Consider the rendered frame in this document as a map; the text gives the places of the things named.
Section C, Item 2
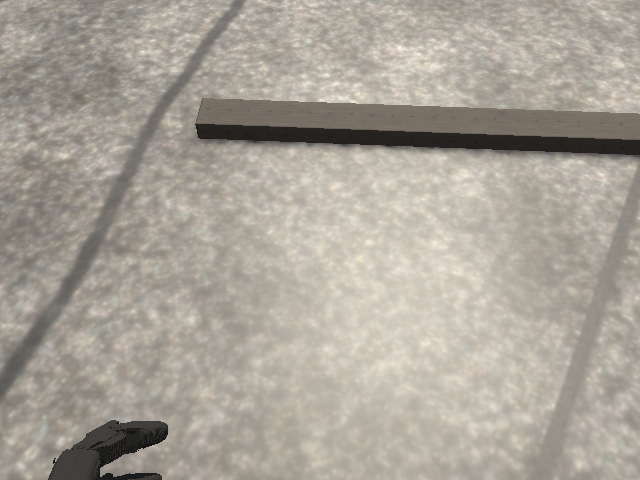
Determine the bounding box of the robot left hand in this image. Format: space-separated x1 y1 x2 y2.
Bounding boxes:
48 420 168 480

